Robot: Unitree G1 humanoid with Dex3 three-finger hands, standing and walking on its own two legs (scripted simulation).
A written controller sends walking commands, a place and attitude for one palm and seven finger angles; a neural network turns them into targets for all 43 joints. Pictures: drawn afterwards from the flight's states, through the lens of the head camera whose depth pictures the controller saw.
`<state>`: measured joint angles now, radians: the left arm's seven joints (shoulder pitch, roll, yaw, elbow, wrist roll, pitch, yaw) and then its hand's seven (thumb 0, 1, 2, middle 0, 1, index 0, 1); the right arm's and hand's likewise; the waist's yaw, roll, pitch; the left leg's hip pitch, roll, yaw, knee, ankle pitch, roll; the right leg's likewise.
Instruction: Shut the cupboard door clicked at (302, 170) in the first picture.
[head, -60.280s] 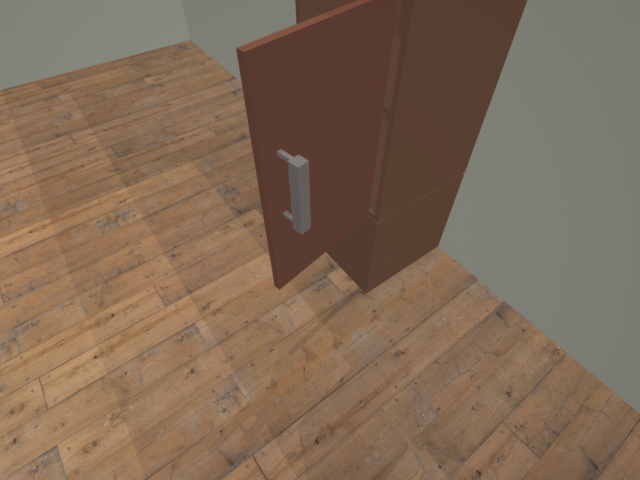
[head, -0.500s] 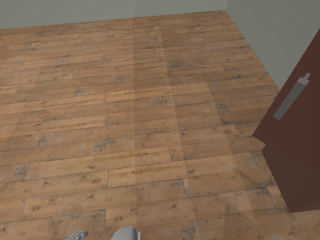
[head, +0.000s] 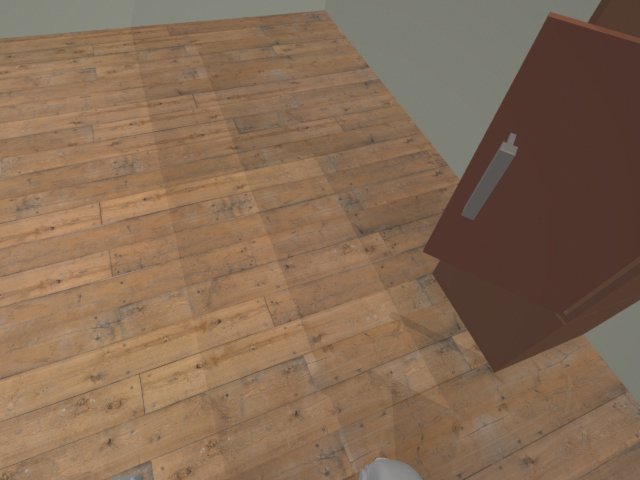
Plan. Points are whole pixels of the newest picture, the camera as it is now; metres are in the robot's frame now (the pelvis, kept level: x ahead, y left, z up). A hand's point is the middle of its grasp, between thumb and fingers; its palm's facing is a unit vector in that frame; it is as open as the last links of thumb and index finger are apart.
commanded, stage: turn to face it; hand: left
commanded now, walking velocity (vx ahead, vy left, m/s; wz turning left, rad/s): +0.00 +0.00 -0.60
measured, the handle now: (489, 177) +0.65 -0.27 -0.03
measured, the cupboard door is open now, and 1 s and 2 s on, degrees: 41 41 41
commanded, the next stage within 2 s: take the last steps up to it in 0.70 s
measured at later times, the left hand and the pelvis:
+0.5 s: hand (241, 467) +0.15 +0.11 -0.15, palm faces -0.22 -0.94 -0.25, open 7.4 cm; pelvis +0.02 -0.06 +0.00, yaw -14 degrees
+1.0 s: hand (224, 435) +0.19 +0.15 -0.17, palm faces -0.36 -0.91 -0.20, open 7.4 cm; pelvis +0.06 -0.03 +0.00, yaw -24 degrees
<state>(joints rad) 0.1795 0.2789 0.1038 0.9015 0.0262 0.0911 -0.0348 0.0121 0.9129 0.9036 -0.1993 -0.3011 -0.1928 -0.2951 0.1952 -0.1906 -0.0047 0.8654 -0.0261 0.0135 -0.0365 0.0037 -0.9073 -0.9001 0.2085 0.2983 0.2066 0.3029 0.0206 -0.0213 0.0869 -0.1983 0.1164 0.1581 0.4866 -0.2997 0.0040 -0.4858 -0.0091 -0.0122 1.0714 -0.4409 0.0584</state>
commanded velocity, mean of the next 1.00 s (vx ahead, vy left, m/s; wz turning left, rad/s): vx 0.05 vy -0.03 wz -0.34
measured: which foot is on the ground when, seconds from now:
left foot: down 0.00-0.20, up 0.22-0.70, down 0.72-1.00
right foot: up 0.00-0.18, down 0.20-0.72, up 0.74-1.00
